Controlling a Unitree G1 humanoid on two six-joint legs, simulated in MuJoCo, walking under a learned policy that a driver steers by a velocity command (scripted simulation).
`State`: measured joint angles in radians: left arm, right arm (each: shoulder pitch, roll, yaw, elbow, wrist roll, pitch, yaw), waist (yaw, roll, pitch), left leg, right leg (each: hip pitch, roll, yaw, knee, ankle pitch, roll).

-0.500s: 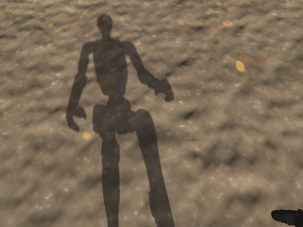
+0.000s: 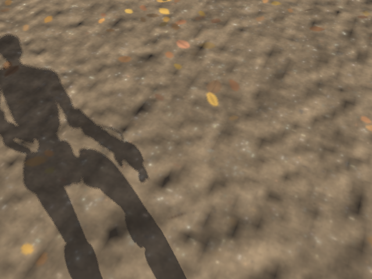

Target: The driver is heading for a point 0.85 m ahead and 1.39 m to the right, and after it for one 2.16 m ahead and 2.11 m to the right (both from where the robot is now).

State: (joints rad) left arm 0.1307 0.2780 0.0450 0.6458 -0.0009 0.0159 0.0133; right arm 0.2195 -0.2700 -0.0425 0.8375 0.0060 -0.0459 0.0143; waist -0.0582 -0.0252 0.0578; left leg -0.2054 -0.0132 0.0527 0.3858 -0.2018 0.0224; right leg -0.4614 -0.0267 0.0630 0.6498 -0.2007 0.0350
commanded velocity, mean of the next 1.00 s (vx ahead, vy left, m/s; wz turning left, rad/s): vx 0.20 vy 0.00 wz -0.40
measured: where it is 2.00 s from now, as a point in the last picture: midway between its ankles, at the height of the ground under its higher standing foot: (295, 244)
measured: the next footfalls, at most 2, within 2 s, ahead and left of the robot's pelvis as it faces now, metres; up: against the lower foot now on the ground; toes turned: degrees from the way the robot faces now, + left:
right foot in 0.04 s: +0.12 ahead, -0.13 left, +0.00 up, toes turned +2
right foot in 1.08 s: +0.24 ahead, -0.23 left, +0.00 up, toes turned -32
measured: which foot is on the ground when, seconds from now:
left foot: down 0.00-1.00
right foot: up 0.00-0.02, down 0.04-0.50, up 0.52-1.00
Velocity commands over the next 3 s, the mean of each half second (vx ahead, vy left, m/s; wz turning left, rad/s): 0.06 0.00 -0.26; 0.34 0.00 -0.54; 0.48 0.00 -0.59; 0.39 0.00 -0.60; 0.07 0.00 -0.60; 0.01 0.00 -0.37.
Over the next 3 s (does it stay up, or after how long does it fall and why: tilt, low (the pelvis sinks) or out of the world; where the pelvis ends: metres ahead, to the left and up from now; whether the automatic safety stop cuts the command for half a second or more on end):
stays up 0.57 -0.47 -0.01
